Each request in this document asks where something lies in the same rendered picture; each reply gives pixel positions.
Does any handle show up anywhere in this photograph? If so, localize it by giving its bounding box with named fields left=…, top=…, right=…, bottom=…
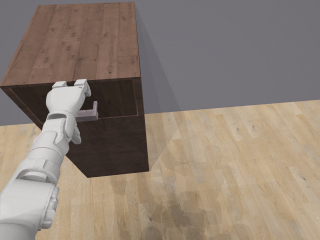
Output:
left=75, top=101, right=99, bottom=122

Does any robot left forearm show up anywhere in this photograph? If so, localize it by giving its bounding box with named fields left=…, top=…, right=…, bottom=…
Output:
left=0, top=110, right=76, bottom=206

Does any drawer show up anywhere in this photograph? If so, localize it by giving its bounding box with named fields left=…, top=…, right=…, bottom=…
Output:
left=11, top=80, right=137, bottom=123

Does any robot left upper arm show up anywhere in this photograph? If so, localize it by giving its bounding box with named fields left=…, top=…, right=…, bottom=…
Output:
left=0, top=178, right=60, bottom=240

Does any cabinet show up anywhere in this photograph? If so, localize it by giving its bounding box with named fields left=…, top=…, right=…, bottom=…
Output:
left=0, top=2, right=149, bottom=178

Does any left robot hand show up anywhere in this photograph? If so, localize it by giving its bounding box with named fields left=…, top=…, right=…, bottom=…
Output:
left=46, top=79, right=91, bottom=145

